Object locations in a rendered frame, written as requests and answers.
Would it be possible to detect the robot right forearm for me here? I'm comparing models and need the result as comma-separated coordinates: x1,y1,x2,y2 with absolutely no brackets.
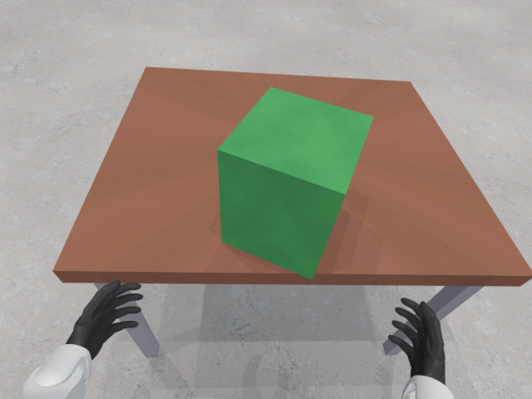
401,375,455,399

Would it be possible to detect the carton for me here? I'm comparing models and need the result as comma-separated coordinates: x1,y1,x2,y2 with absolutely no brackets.
217,87,373,280

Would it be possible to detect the robot left hand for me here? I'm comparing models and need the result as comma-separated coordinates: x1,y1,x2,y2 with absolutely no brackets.
66,280,143,360

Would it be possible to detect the robot left forearm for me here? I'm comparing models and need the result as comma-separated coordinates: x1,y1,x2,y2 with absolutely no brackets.
22,344,92,399

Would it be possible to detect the table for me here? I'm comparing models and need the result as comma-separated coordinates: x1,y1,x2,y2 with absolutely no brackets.
52,66,532,357

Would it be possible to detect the robot right hand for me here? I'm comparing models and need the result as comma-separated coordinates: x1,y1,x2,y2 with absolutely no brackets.
388,298,446,385

